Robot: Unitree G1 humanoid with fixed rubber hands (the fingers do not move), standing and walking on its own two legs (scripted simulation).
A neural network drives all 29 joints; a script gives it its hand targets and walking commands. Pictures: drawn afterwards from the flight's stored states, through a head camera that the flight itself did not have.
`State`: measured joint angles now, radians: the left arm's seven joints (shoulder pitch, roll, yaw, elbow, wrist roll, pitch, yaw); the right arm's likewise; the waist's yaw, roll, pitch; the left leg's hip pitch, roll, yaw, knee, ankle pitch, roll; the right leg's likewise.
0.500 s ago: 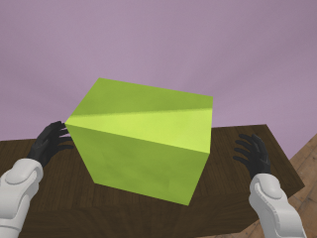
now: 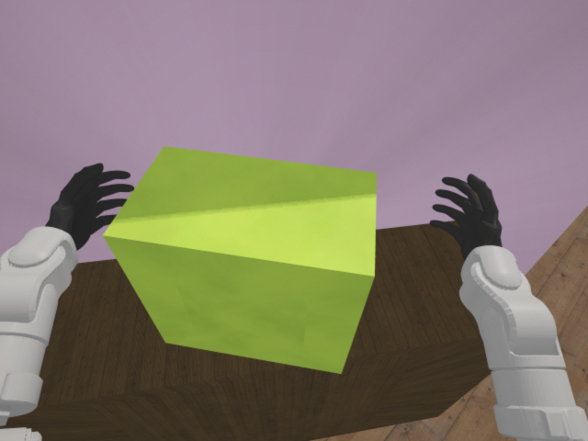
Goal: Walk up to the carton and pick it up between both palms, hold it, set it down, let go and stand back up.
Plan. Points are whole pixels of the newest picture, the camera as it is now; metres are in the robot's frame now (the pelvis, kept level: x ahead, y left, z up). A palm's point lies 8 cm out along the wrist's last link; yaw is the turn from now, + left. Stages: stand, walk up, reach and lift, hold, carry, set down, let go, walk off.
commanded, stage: reach and lift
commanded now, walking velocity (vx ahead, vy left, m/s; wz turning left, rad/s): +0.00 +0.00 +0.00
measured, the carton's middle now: (258, 267) +0.38 +0.04 +0.01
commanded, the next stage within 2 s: none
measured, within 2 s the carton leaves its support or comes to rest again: neither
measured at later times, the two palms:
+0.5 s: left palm (81, 170) +0.42 +0.25 +0.18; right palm (483, 197) +0.34 -0.24 +0.17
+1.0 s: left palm (105, 214) +0.41 +0.24 +0.11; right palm (460, 238) +0.34 -0.24 +0.10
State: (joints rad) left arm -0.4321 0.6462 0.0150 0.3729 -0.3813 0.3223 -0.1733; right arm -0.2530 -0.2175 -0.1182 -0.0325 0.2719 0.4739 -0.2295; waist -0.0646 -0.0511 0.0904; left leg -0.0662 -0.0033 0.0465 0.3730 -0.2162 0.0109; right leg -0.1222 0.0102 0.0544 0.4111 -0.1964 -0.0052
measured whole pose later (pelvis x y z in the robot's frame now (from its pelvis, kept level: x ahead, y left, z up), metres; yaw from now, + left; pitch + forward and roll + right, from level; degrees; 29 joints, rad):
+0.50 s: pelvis +0.00 +0.00 +0.00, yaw +0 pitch -5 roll +0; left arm -0.72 0.66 -0.01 0.64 -0.38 0.33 -0.17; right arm -0.55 -0.26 -0.11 0.24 0.28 0.47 -0.22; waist -0.11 -0.05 0.09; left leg -0.07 0.00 0.05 0.36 -0.21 0.01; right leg -0.12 0.01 0.05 0.39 -0.18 -0.01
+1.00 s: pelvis -0.01 +0.01 +0.00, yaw +1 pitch -1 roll +0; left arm -0.74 0.54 -0.07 0.95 -0.38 0.05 -0.17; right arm -0.52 -0.24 -0.07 0.54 0.28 0.21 -0.20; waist -0.12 -0.05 0.06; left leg -0.19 0.00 0.03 0.42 -0.21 0.02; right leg -0.21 0.01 0.03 0.39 -0.16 0.00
